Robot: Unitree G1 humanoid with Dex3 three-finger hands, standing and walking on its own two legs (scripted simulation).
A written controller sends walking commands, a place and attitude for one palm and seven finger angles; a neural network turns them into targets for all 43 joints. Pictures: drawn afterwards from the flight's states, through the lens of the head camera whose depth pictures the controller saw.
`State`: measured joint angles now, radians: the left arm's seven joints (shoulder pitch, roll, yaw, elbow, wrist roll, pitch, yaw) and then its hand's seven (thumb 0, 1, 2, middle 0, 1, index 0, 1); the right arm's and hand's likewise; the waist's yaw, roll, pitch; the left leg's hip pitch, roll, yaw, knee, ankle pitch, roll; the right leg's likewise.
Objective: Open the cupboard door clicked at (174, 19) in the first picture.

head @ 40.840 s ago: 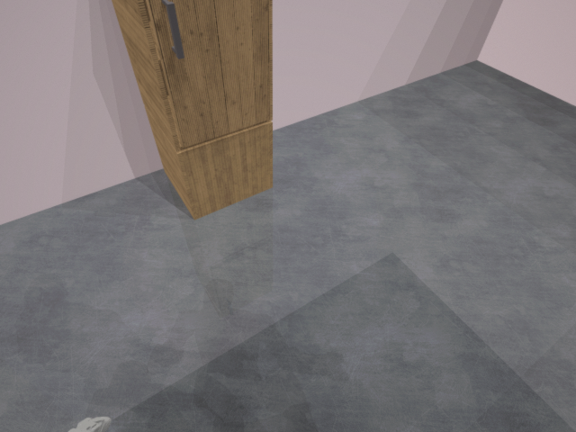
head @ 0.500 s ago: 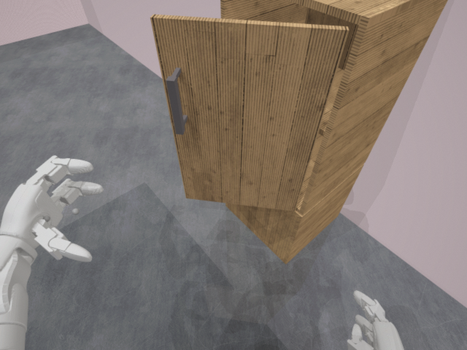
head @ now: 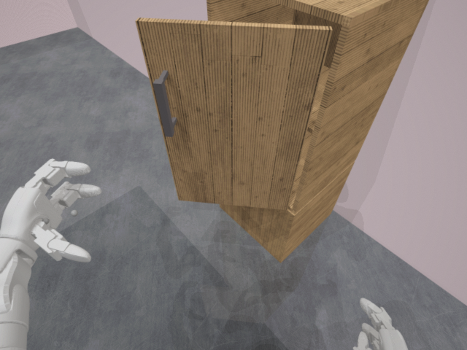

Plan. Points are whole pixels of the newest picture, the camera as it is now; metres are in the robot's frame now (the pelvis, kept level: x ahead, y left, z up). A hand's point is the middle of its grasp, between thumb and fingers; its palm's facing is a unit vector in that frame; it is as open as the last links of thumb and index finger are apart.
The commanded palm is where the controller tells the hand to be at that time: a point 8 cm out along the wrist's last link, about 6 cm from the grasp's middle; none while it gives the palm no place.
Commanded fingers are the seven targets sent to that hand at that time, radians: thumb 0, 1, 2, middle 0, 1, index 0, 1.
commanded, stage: move the hooked fingers beside the handle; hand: left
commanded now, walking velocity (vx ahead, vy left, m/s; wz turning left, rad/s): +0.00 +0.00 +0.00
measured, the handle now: (167, 104) +0.61 +0.20 +0.09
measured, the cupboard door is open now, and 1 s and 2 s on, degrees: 41 41 41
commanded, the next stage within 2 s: none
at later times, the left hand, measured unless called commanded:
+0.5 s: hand (94, 182) +0.35 +0.27 +0.11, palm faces -0.03 -1.00 -0.01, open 14.0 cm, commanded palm +0.33 +0.32 +0.11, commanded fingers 0.00 -0.50 0.30 -0.30 -1.20 -0.30 -1.20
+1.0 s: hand (110, 152) +0.43 +0.27 +0.11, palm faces -0.04 -1.00 +0.00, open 14.0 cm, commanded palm +0.42 +0.32 +0.10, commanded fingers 0.00 -0.50 0.30 -0.30 -1.20 -0.30 -1.20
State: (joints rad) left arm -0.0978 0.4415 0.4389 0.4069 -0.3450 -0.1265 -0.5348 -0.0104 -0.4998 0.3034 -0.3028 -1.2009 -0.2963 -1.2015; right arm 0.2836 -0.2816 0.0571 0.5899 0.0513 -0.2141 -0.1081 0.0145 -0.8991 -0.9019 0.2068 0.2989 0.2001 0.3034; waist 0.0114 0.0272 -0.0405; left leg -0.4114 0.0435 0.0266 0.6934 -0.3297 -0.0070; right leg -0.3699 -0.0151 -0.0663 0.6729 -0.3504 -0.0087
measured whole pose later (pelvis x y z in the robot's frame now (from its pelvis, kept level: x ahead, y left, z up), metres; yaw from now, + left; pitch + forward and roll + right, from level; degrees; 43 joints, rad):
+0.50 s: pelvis -0.01 +0.00 +0.00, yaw +0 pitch +5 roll -1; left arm -0.41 0.50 0.41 0.72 -0.28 -0.16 -0.52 -0.01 -0.50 0.30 -0.30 -1.20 -0.30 -1.20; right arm 0.29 -0.29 0.06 0.60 0.05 -0.17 -0.11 0.01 -0.90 -0.90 0.21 0.30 0.20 0.30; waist -0.02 0.01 -0.04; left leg -0.49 0.04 0.02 0.73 -0.33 0.00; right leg -0.45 -0.02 -0.07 0.71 -0.35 -0.01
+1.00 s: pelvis +0.00 +0.01 -0.01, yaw -1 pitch +11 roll -1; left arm -0.70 0.60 0.45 1.05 -0.20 -0.25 -0.52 -0.01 -0.50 0.30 -0.30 -1.20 -0.30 -1.20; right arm 0.36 -0.30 0.05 0.62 0.03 -0.07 -0.08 0.01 -0.90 -0.90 0.21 0.30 0.20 0.30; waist -0.08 0.00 -0.06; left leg -0.62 0.05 0.03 0.80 -0.36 0.01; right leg -0.58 -0.01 -0.05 0.75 -0.36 0.00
